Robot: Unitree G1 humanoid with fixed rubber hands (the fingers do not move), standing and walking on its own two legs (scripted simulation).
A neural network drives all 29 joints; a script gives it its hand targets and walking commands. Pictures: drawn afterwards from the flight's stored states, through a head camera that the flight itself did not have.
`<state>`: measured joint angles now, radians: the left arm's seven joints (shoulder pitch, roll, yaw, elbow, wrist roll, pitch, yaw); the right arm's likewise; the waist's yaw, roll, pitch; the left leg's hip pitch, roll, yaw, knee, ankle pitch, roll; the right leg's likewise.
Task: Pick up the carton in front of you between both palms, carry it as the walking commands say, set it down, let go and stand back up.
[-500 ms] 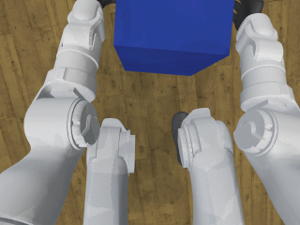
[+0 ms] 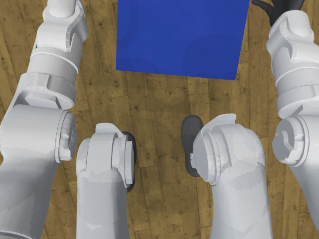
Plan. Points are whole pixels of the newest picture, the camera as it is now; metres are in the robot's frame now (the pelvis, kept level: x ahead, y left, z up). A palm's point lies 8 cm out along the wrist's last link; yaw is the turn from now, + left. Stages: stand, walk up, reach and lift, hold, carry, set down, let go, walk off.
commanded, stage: set down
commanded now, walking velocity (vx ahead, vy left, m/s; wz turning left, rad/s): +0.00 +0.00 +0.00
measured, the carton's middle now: (174, 28) +0.50 -0.06 -0.24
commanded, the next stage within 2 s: let go in 0.96 s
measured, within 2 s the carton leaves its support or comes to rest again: neither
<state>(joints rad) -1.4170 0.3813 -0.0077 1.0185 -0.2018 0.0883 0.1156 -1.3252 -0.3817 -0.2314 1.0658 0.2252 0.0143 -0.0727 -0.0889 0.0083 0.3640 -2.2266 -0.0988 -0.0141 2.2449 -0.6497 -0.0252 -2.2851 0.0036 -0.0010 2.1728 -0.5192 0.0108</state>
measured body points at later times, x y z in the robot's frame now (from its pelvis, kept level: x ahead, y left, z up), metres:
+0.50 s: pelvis +0.01 +0.00 +0.11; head +0.34 -0.02 +0.42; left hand +0.58 +0.12 +0.00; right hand +0.52 -0.26 +0.00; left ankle +0.09 +0.11 -0.33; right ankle +0.13 -0.12 -0.33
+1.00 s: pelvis +0.04 +0.00 +0.25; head +0.34 -0.02 +0.59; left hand +0.58 +0.13 +0.15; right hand +0.51 -0.27 +0.15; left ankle +0.09 +0.11 -0.33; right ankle +0.12 -0.12 -0.33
